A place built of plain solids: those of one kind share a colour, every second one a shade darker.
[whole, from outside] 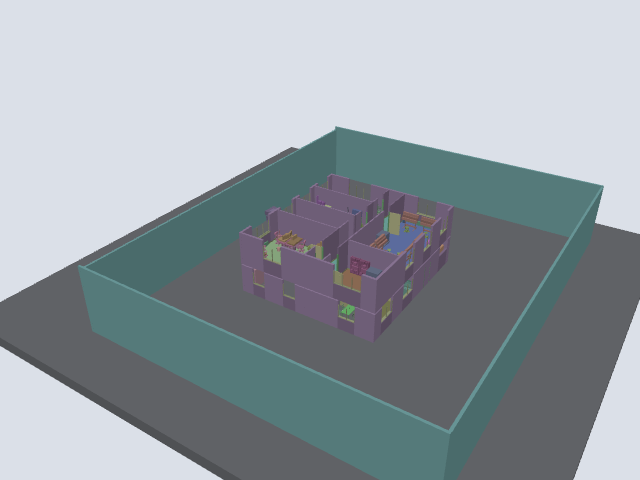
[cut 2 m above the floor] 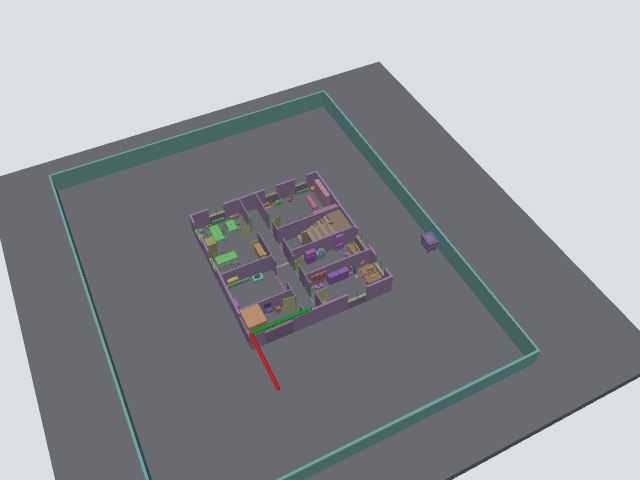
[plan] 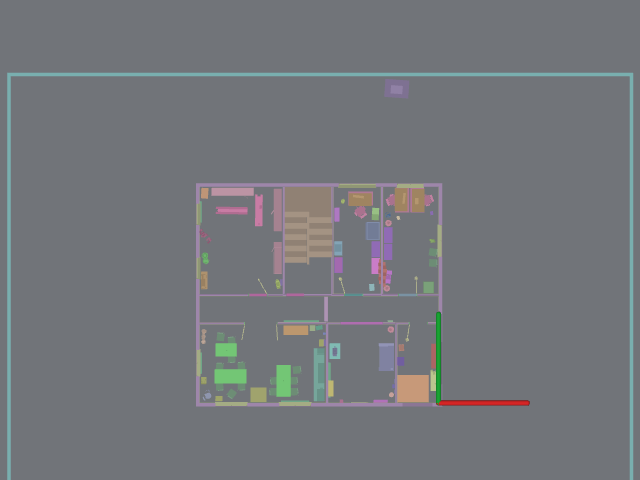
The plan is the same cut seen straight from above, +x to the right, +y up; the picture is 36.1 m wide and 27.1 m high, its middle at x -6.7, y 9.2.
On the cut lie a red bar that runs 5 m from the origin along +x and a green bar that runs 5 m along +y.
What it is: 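A works' own office and amenities block on a factory's ground, two floors round a stairwell, for the staff and hands of a middling works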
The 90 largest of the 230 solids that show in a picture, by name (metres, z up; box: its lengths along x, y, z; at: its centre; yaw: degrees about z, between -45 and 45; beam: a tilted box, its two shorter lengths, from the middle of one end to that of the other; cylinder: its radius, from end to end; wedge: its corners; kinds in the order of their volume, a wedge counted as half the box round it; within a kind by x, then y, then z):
{
 "yard_bound_1": {"box": [0.2, 28.89, 6.0], "at": [-24.26, 4.19, 2.95]},
 "yard_bound_2": {"box": [35.35, 0.2, 5.91], "at": [-6.69, -10.15, 2.9]},
 "yard_bound_3": {"box": [35.35, 0.2, 5.7], "at": [-6.69, 18.54, 2.8]},
 "yard_bound_4": {"box": [0.2, 28.89, 6.0], "at": [10.89, 4.19, 2.95]},
 "wall_1": {"box": [0.2, 1.26, 2.95], "at": [-13.6, 0.42, 4.17]},
 "wall_2": {"box": [0.2, 1.71, 2.65], "at": [-13.6, 0.65, 1.27]},
 "wall_3": {"box": [0.2, 2.41, 1.35], "at": [-13.6, 2.25, 3.37]},
 "wall_4": {"box": [0.2, 1.51, 2.65], "at": [-13.6, 3.75, 1.27]},
 "wall_5": {"box": [0.2, 1.06, 2.95], "at": [-13.6, 3.98, 4.17]},
 "wall_6": {"box": [0.2, 1.6, 2.65], "at": [-13.6, 5.3, 1.27]},
 "wall_7": {"box": [0.2, 1.6, 2.95], "at": [-13.6, 5.3, 4.17]},
 "wall_8": {"box": [0.2, 0.91, 2.65], "at": [-13.6, 6.55, 1.27]},
 "wall_9": {"box": [0.2, 2.16, 2.95], "at": [-13.6, 7.17, 4.17]},
 "wall_10": {"box": [0.2, 1.86, 2.65], "at": [-13.6, 9.12, 1.27]},
 "wall_11": {"box": [0.2, 2.36, 2.95], "at": [-13.6, 11.22, 4.17]},
 "wall_12": {"box": [0.2, 1.16, 2.65], "at": [-13.6, 11.82, 1.27]},
 "wall_13": {"box": [1.11, 0.2, 2.65], "at": [-13.15, -0.1, 1.27]},
 "wall_14": {"box": [1.41, 0.2, 2.95], "at": [-13.0, 12.3, 4.17]},
 "wall_15": {"box": [3.85, 0.2, 2.95], "at": [-11.78, -0.1, 4.17]},
 "wall_16": {"box": [4.95, 0.2, 2.65], "at": [-11.22, 12.3, 1.27]},
 "wall_17": {"box": [2.41, 0.2, 1.35], "at": [-11.1, 12.3, 3.37]},
 "wall_18": {"box": [1.81, 0.2, 2.65], "at": [-9.9, -0.1, 1.27]},
 "wall_19": {"box": [0.06, 4.5, 2.95], "at": [-9.88, 2.25, 4.17]},
 "wall_20": {"box": [0.91, 0.2, 2.95], "at": [-9.4, -0.1, 4.17]},
 "wall_21": {"box": [1.16, 0.2, 2.95], "at": [-9.32, 12.3, 4.17]},
 "wall_22": {"box": [0.06, 6.1, 2.65], "at": [-8.78, 9.15, 1.27]},
 "wall_23": {"box": [0.06, 6.1, 2.95], "at": [-8.78, 9.15, 4.17]},
 "wall_24": {"box": [0.06, 6.1, 3.0], "at": [-8.72, 9.15, 1.45]},
 "wall_25": {"box": [2.75, 0.2, 3.0], "at": [-7.38, 12.3, 1.45]},
 "wall_26": {"box": [5.96, 0.06, 2.95], "at": [-6.87, 4.47, 4.17]},
 "wall_27": {"box": [0.91, 0.2, 2.65], "at": [-6.75, -0.1, 1.27]},
 "wall_28": {"box": [1.81, 0.2, 2.95], "at": [-6.55, -0.1, 4.17]},
 "wall_29": {"box": [0.06, 4.5, 2.65], "at": [-6.33, 2.25, 1.27]},
 "wall_30": {"box": [0.06, 4.5, 2.65], "at": [-6.27, 2.25, 1.27]},
 "wall_31": {"box": [0.06, 6.1, 3.0], "at": [-6.03, 9.15, 1.45]},
 "wall_32": {"box": [0.06, 6.1, 2.95], "at": [-6.03, 9.15, 4.17]},
 "wall_33": {"box": [0.06, 6.1, 2.65], "at": [-5.97, 9.15, 1.27]},
 "wall_34": {"box": [2.11, 0.2, 1.15], "at": [-4.6, 12.3, 0.53]},
 "wall_35": {"box": [3.9, 0.2, 2.65], "at": [-4.35, -0.1, 1.27]},
 "wall_36": {"box": [1.76, 0.2, 2.95], "at": [-3.27, -0.1, 4.17]},
 "wall_37": {"box": [0.06, 6.1, 2.65], "at": [-3.23, 9.15, 1.27]},
 "wall_38": {"box": [0.06, 6.1, 2.65], "at": [-3.17, 9.15, 1.27]},
 "wall_39": {"box": [0.06, 6.1, 2.95], "at": [-3.03, 9.15, 4.17]},
 "wall_40": {"box": [0.86, 0.2, 2.65], "at": [-2.77, 12.3, 1.27]},
 "wall_41": {"box": [0.06, 4.5, 2.65], "at": [-2.43, 2.25, 1.27]},
 "wall_42": {"box": [0.06, 4.5, 2.65], "at": [-2.37, 2.25, 1.27]},
 "wall_43": {"box": [2.81, 0.06, 2.95], "at": [-1.4, 4.47, 4.17]},
 "wall_44": {"box": [1.71, 0.2, 1.65], "at": [-1.2, -0.1, 0.78]},
 "wall_45": {"box": [1.11, 0.2, 2.95], "at": [-0.35, -0.1, 4.17]},
 "wall_46": {"box": [1.06, 0.2, 2.65], "at": [-0.33, 12.3, 1.27]},
 "wall_47": {"box": [0.81, 0.2, 2.95], "at": [-0.2, 12.3, 4.17]},
 "wall_48": {"box": [0.2, 1.26, 2.65], "at": [0.1, 0.42, 1.27]},
 "wall_49": {"box": [0.2, 1.56, 2.95], "at": [0.1, 0.57, 4.17]},
 "wall_50": {"box": [0.2, 2.41, 1.65], "at": [0.1, 2.25, 0.78]},
 "wall_51": {"box": [0.2, 1.36, 2.95], "at": [0.1, 3.83, 4.17]},
 "wall_52": {"box": [0.2, 1.06, 2.65], "at": [0.1, 3.98, 1.27]},
 "wall_53": {"box": [0.2, 1.6, 2.65], "at": [0.1, 5.3, 1.27]},
 "wall_54": {"box": [0.2, 1.6, 2.95], "at": [0.1, 5.3, 4.17]},
 "wall_55": {"box": [0.2, 1.86, 2.95], "at": [0.1, 7.03, 4.17]},
 "wall_56": {"box": [0.2, 2.16, 2.65], "at": [0.1, 7.17, 1.27]},
 "wall_57": {"box": [0.2, 2.36, 2.65], "at": [0.1, 11.22, 1.27]},
 "wall_58": {"box": [0.2, 2.06, 2.95], "at": [0.1, 11.38, 4.17]},
 "stair_1": {"box": [1.3, 0.34, 1.14], "at": [-8.09, 10.01, 0.52]},
 "stair_2": {"box": [1.3, 0.34, 1.29], "at": [-8.09, 10.33, 0.59]},
 "stair_3": {"box": [1.3, 0.34, 1.45], "at": [-8.09, 10.65, 0.67]},
 "stair_4": {"box": [0.13, 2.98, 4.09], "at": [-7.38, 9.31, 2.0]},
 "stair_5": {"box": [2.73, 1.4, 1.6], "at": [-7.38, 11.5, 0.75]},
 "stair_6": {"box": [1.3, 0.34, 2.84], "at": [-6.66, 8.39, 1.37]},
 "stair_7": {"box": [1.3, 0.34, 2.69], "at": [-6.66, 8.71, 1.29]},
 "stair_8": {"box": [1.3, 0.34, 2.53], "at": [-6.66, 9.03, 1.22]},
 "stair_9": {"box": [1.3, 0.34, 2.38], "at": [-6.66, 9.35, 1.14]},
 "stair_10": {"box": [1.3, 0.34, 2.22], "at": [-6.66, 9.67, 1.06]},
 "stair_11": {"box": [1.3, 0.34, 2.06], "at": [-6.66, 9.99, 0.98]},
 "stair_12": {"box": [1.3, 0.34, 1.91], "at": [-6.66, 10.31, 0.91]},
 "stair_13": {"box": [1.3, 0.34, 1.75], "at": [-6.66, 10.63, 0.83]},
 "raised_floor_drawing_1": {"box": [9.98, 4.63, 0.25], "at": [-4.92, 2.25, 2.82]},
 "raised_floor_manager_1": {"box": [4.88, 6.23, 0.25], "at": [-11.12, 9.15, 2.82]},
 "raised_floor_gallery_1": {"box": [13.63, 1.73, 0.25], "at": [-6.75, 5.3, 2.82]},
 "wc_cubicles_1": {"box": [1.77, 1.54, 2.08], "at": [-1.44, 0.81, 0.99]},
 "raised_floor_prints_1": {"box": [3.78, 4.63, 0.25], "at": [-11.68, 2.25, 2.82]},
 "lockers_1": {"box": [2.4, 0.45, 1.85], "at": [-11.63, 11.92, 0.88]},
 "lockers_2": {"box": [0.45, 2.4, 1.85], "at": [-9.09, 10.89, 0.88]},
 "plan_chest_small_1": {"box": [0.75, 1.04, 1.07], "at": [-10.35, 1.79, 3.43]},
 "plan_chest_small_2": {"box": [1.04, 0.75, 1.06], "at": [-4.8, 4.0, 3.43]},
 "plan_chest_small_3": {"box": [0.64, 0.92, 1.01], "at": [-3.7, 9.71, 0.45]},
 "vending_machine_1": {"box": [0.9, 0.82, 1.88], "at": [-10.17, 0.46, 0.89]},
 "kitchenette_1": {"box": [0.6, 3.0, 0.68], "at": [-6.74, 1.59, 0.44]},
 "counter_1": {"box": [1.4, 0.55, 0.95], "at": [-8.06, 4.11, 0.57]},
 "urinal_range_1": {"box": [0.38, 1.4, 1.36], "at": [-0.23, 2.64, 0.63]},
 "beyond_waste_container_1": {"box": [1.36, 1.02, 0.34], "at": [-2.36, 17.74, 1.12], "yaw": -4.0}
}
